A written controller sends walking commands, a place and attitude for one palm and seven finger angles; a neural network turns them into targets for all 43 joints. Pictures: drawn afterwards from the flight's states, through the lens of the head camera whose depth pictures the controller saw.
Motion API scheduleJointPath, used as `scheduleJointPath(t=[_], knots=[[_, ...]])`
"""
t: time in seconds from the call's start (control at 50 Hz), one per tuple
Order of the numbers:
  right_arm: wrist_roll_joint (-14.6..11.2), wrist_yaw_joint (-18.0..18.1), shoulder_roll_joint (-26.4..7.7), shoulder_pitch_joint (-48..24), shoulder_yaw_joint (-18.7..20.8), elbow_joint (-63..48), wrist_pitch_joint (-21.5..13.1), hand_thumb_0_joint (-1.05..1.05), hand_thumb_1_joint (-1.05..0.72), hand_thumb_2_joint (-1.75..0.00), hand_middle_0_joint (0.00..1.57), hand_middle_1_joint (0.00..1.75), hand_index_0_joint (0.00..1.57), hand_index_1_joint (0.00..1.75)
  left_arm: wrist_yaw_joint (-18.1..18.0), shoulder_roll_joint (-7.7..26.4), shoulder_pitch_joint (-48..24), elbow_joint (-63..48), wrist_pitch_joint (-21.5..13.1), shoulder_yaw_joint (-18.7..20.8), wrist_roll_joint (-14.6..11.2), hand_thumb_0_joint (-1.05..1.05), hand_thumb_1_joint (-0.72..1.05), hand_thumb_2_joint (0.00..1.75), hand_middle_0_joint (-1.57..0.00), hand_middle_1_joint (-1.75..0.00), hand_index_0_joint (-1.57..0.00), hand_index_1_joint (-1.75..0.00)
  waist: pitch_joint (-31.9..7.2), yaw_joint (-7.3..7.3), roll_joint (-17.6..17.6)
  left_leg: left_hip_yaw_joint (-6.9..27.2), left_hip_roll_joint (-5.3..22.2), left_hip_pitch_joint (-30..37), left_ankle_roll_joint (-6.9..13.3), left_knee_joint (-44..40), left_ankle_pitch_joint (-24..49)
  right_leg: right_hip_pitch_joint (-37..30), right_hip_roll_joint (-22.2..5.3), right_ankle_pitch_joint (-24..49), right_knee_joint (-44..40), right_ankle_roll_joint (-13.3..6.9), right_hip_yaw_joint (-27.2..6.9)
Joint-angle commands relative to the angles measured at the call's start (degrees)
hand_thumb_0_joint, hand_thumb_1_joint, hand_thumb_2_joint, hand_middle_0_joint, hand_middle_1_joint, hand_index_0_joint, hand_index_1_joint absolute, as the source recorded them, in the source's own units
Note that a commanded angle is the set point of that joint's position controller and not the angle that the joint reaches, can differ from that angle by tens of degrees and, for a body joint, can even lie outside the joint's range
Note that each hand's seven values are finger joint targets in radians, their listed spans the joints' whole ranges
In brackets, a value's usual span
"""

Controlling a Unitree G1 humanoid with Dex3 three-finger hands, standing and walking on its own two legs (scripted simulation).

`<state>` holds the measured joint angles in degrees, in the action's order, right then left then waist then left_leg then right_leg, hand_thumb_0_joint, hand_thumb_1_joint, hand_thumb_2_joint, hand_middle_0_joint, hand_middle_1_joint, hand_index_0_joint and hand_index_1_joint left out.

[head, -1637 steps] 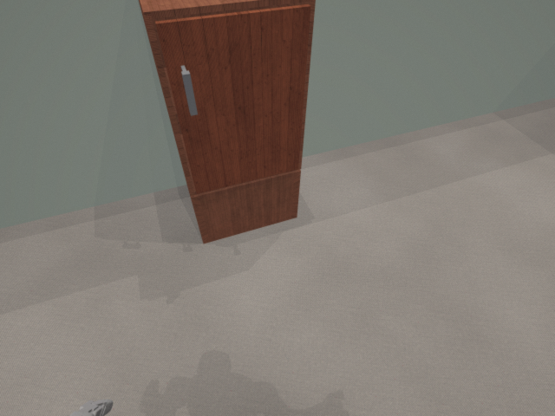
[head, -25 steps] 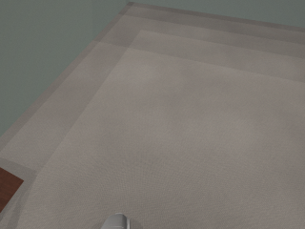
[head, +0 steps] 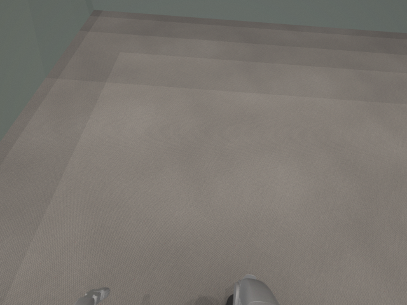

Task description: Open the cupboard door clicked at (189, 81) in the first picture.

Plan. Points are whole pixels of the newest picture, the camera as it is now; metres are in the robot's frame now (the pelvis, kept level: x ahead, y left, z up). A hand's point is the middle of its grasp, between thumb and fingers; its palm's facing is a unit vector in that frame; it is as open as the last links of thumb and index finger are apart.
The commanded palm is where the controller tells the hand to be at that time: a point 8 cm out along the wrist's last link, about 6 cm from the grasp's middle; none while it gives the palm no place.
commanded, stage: turn to face it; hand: left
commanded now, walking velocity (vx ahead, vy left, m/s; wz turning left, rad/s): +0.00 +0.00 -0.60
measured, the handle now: out of the picture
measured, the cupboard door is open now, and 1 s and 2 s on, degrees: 17 17 17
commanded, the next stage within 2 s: none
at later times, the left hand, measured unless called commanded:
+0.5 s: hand (146, 260) +0.24 +0.15 -0.19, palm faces +0.18 -0.98 -0.11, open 7.2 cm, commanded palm none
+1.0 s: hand (145, 287) +0.17 +0.14 -0.15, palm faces +0.44 -0.84 -0.31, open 7.3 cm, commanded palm none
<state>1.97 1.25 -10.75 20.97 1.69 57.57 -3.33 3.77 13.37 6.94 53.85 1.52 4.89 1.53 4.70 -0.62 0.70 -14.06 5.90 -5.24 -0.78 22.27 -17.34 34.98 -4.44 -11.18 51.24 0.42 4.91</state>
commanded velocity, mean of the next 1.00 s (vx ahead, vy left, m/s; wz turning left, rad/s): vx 0.00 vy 0.00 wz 0.56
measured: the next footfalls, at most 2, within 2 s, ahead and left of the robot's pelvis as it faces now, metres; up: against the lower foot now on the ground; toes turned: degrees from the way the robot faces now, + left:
right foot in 0.12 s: +0.19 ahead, -0.13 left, +0.00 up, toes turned -9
left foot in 0.48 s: +0.19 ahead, +0.09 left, +0.00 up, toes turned +17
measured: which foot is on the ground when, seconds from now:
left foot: down 0.00-0.12, up 0.14-0.46, down 0.48-0.84, up 0.86-1.00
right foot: up 0.00-0.10, down 0.12-0.48, up 0.50-0.84, down 0.86-1.00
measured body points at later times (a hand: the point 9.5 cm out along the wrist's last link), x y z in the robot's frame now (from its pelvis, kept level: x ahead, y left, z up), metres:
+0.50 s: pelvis +0.15 -0.02 -0.02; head +0.17 +0.00 +0.43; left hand +0.22 +0.20 -0.18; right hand +0.19 -0.26 -0.16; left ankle +0.16 +0.08 -0.75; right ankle +0.15 -0.13 -0.74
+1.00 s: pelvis +0.19 -0.09 -0.01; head +0.24 -0.09 +0.44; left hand +0.15 +0.18 -0.13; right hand +0.39 -0.30 -0.16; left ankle +0.11 +0.04 -0.66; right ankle +0.22 -0.19 -0.74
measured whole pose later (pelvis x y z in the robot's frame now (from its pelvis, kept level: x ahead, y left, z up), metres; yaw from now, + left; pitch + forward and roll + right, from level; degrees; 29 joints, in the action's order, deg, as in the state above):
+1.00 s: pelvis +0.19 -0.09 -0.01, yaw +26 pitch +1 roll +3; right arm 1.0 -0.9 -16.5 8.7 5.6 53.7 4.6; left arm -0.9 11.6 11.6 52.0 0.9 2.8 1.1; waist 3.8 -0.5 -1.4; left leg -0.9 0.6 -29.6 -3.5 64.4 -26.7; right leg 14.1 -6.0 -18.7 31.6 0.0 6.9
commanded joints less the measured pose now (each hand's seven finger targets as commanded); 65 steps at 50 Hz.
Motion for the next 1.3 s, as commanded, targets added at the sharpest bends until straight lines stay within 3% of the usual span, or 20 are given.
scheduleJointPath(t=[0.0, 0.06, 0.08, 0.1, 0.12, 0.16, 0.24, 0.42, 0.46, 0.48, 0.6, 0.78, 0.84, 0.94, 1.1, 1.16, 1.18, 1.2, 1.22, 1.28], knots=[[0.2, 0.6, -9.5, 3.7, 1.7, -2.0, -0.1, 0.0, -0.9, -0.9, 0.2, 0.3, 0.2, 0.3, 0.1, 0.9, -5.7, -5.2, -1.1, -0.6, -0.1, 0.0, 0.9, 0.9, -0.2, -0.3, -0.2, -0.3, -1.0, -1.73, -9.0, 3.2, 14.1, 0.8, 5.1, -3.7, 30.9, -5.4, 1.4, -0.2, -9.8, -1.3, 2.4], [-0.3, 0.6, -10.4, 1.8, 1.5, -1.7, 0.5, 0.0, -0.9, -0.9, 0.2, 0.3, 0.2, 0.3, -0.8, 3.2, 4.8, -2.3, -2.0, -0.2, 0.1, 0.0, 0.9, 0.9, -0.2, -0.3, -0.2, -0.3, -6.4, 3.99, -5.7, 2.0, 12.3, -4.1, 3.3, 11.6, 38.4, -25.7, 4.5, 3.1, -17.5, -3.4, 3.0], [-1.2, 0.2, -8.8, 0.7, 1.1, -1.9, 0.4, 0.0, -0.9, -0.9, 0.2, 0.3, 0.2, 0.3, -1.7, 7.2, 13.4, 0.6, -2.9, 0.8, 0.4, 0.0, 0.9, 0.9, -0.2, -0.3, -0.2, -0.3, -11.6, 7.88, 0.9, -0.2, 8.1, -13.3, 0.7, 24.5, 28.2, -40.7, -1.7, 13.0, -20.3, -5.6, -3.8], [-2.4, 0.2, -4.4, 3.9, 0.4, -2.9, 0.6, 0.0, -0.9, -0.9, 0.2, 0.3, 0.2, 0.3, -2.8, 13.6, 20.4, 2.6, -3.7, 2.2, 0.3, 0.0, 0.9, 0.9, -0.2, -0.3, -0.2, -0.3, -21.5, 8.73, 17.5, 0.9, -3.4, -26.3, -2.1, 45.1, -17.4, -53.1, -20.3, 30.5, -25.3, -12.7, -28.3], [-2.5, 0.6, -6.6, 4.2, 0.6, -2.8, 1.5, 0.0, -0.9, -0.9, 0.2, 0.3, 0.2, 0.3, -3.6, 13.9, 18.0, 1.9, -3.7, 1.4, -1.3, 0.0, 0.9, 0.9, -0.2, -0.3, -0.2, -0.3, -22.2, 6.78, 13.2, 12.0, -1.3, -25.0, -1.1, 50.2, -20.4, -46.8, -22.3, 30.9, -29.7, -14.9, -27.1], [-1.7, 0.2, -2.5, 2.0, 0.2, -1.2, 2.5, 0.0, -0.9, -0.9, 0.2, 0.3, 0.2, 0.3, -4.5, 8.8, 6.5, -0.1, -3.2, 0.0, -1.2, 0.0, 0.9, 0.9, -0.2, -0.3, -0.2, -0.3, -7.5, 2.39, 6.9, 13.1, 1.5, -25.1, -1.6, 48.2, -12.5, -29.9, -17.8, 21.8, -33.4, -13.4, -18.3], [-1.5, 0.0, -1.5, 6.1, 0.0, 2.1, 4.2, 0.0, -0.9, -0.9, 0.2, 0.3, 0.2, 0.3, -5.2, 4.5, 0.8, -1.1, -3.8, -1.5, -0.5, 0.0, 0.9, 0.9, -0.2, -0.3, -0.2, -0.3, -8.6, -2.33, 6.5, 12.9, 1.2, -15.7, -1.8, 37.5, -8.4, -21.7, -14.5, 25.6, -33.7, -10.0, -3.9], [-0.6, -1.4, -1.3, 0.5, 1.2, -1.6, 4.6, 0.0, -0.9, -0.9, 0.2, 0.3, 0.2, 0.3, -5.2, 4.4, 2.1, -1.1, -2.4, 0.8, -0.6, 0.0, 0.9, 0.9, -0.2, -0.3, -0.2, -0.3, -4.9, -1.57, 3.1, 7.7, -0.8, -10.6, -1.8, 11.6, 3.6, -19.5, -14.1, 5.0, -25.3, -5.0, 4.1], [0.1, -1.1, -9.3, 3.7, 3.0, -2.3, 3.9, 0.0, -0.9, -0.9, 0.2, 0.3, 0.2, 0.3, -4.9, 0.6, 4.2, -2.6, -1.2, 0.3, -1.3, 0.0, 0.9, 0.9, -0.2, -0.3, -0.2, -0.3, -5.6, -2.55, -20.5, 32.5, 13.9, -5.2, 6.6, -1.4, 21.8, -7.2, -4.0, -17.7, -7.7, 2.4, 8.1], [0.5, -0.2, -12.4, 4.9, 3.8, -2.6, 4.1, 0.0, -0.9, -0.9, 0.2, 0.3, 0.2, 0.3, -4.9, 1.1, 0.1, -4.7, -0.8, -0.2, -1.1, 0.0, 0.9, 0.9, -0.2, -0.3, -0.2, -0.3, -6.2, -4.79, -20.5, 40.7, 20.5, -5.3, 13.4, -5.1, 27.3, -3.8, -0.3, -27.6, 4.6, 3.0, 2.0], [-0.2, 1.0, -11.4, -2.2, 3.4, -5.0, 2.7, 0.0, -0.9, -0.9, 0.2, 0.3, 0.2, 0.3, -4.2, 2.0, -0.4, -4.1, -0.7, 0.3, -0.6, 0.0, 0.9, 0.9, -0.2, -0.3, -0.2, -0.3, -9.8, -1.01, -8.0, 27.3, 10.2, -0.8, 9.6, 0.2, 35.7, -0.9, 0.3, -13.5, 12.4, 4.1, -4.5], [-0.7, -0.2, -14.4, -10.5, 5.0, -7.9, 4.7, 0.0, -0.9, -0.9, 0.2, 0.3, 0.2, 0.3, -4.5, 5.0, 6.5, -3.6, -0.8, 0.2, -1.2, 0.0, 0.9, 0.9, -0.2, -0.3, -0.2, -0.3, -9.3, 1.88, -10.0, 28.0, 4.8, -12.3, 6.6, 3.7, 20.5, -23.4, 4.3, -5.3, -20.9, 3.4, -1.3], [-1.3, -1.2, -9.5, -13.7, 4.5, -11.4, 5.2, 0.0, -0.9, -0.9, 0.2, 0.3, 0.2, 0.3, -5.6, 15.9, 9.8, -4.2, -1.6, 1.9, 0.0, 0.0, 0.9, 0.9, -0.2, -0.3, -0.2, -0.3, -7.2, 4.52, 17.9, 15.9, -7.2, -29.3, -1.7, 37.4, -19.6, -27.5, -25.7, 3.6, -38.3, -9.0, -27.7], [-1.0, -2.6, -7.4, -13.9, 3.8, -9.0, 6.4, 0.0, -0.9, -0.9, 0.2, 0.3, 0.2, 0.3, -5.6, 8.1, 3.8, -5.7, -2.1, -0.2, -0.2, 0.0, 0.9, 0.9, -0.2, -0.3, -0.2, -0.3, -3.0, 0.12, 13.7, 13.3, -3.7, -29.2, -3.3, 44.4, -8.9, -25.6, -13.7, 22.0, -31.2, -6.3, -6.1], [-1.5, -2.9, -6.0, -19.1, 2.2, -11.0, 5.5, 0.0, -0.9, -0.9, 0.2, 0.3, 0.2, 0.3, -5.5, 11.5, 10.6, -4.2, -2.3, 1.2, 0.1, 0.0, 0.9, 0.9, -0.2, -0.3, -0.2, -0.3, -7.8, 3.16, 11.9, 7.1, -5.6, -19.7, -2.3, 18.7, -7.2, -35.6, -16.0, 38.6, -23.6, -6.1, -1.2], [-1.2, -2.6, -8.3, -13.7, 2.9, -10.3, 5.1, 0.0, -0.9, -0.9, 0.2, 0.3, 0.2, 0.3, -5.0, 11.4, 8.0, -4.7, -2.1, 1.4, -0.6, 0.0, 0.9, 0.9, -0.2, -0.3, -0.2, -0.3, -9.1, -0.54, 8.9, 6.9, -6.3, -7.1, -0.7, 6.5, 3.5, -28.4, -14.9, 31.9, -16.1, -2.5, 3.1], [-0.8, -2.4, -11.8, -9.3, 3.9, -9.2, 4.7, 0.0, -0.9, -0.9, 0.2, 0.3, 0.2, 0.3, -4.8, 10.0, 7.1, -5.6, -1.9, 1.2, -0.9, 0.0, 0.9, 0.9, -0.2, -0.3, -0.2, -0.3, -11.8, -3.14, 1.2, 13.0, -0.8, 3.7, 1.7, 2.8, 14.7, -19.5, -12.9, 20.5, -7.2, 0.5, 5.4], [-0.4, -1.9, -18.9, -4.8, 5.8, -8.8, 4.4, 0.0, -0.9, -0.9, 0.2, 0.3, 0.2, 0.3, -4.3, 5.8, 5.4, -7.9, -1.6, 0.1, -1.3, 0.0, 0.9, 0.9, -0.2, -0.3, -0.2, -0.3, -13.0, -5.76, -18.2, 36.7, 16.5, 11.0, 10.7, 0.3, 35.6, -2.5, -3.7, -21.5, 7.2, 5.2, 6.2], [-0.8, -1.4, -20.6, -2.0, 6.0, -7.5, 5.0, 0.0, -0.9, -0.9, 0.2, 0.3, 0.2, 0.3, -4.8, 6.6, 1.8, -9.5, -0.6, -0.1, -0.7, 0.0, 0.9, 0.9, -0.2, -0.3, -0.2, -0.3, -13.3, -6.34, -14.2, 38.9, 20.2, 9.0, 15.8, 0.6, 42.2, 0.6, -2.5, -28.0, 14.4, 4.5, -1.9], [-0.5, -0.2, -15.8, -9.7, 4.6, -9.7, 4.5, 0.0, -0.9, -0.9, 0.2, 0.3, 0.2, 0.3, -4.8, 6.9, 0.9, -7.6, 0.1, 0.6, -0.2, 0.0, 0.9, 0.9, -0.2, -0.3, -0.2, -0.3, -7.4, -2.53, -12.9, 32.4, 11.9, -2.1, 12.0, -1.7, 25.3, -0.3, -2.8, -17.4, 17.3, 4.3, -5.9]])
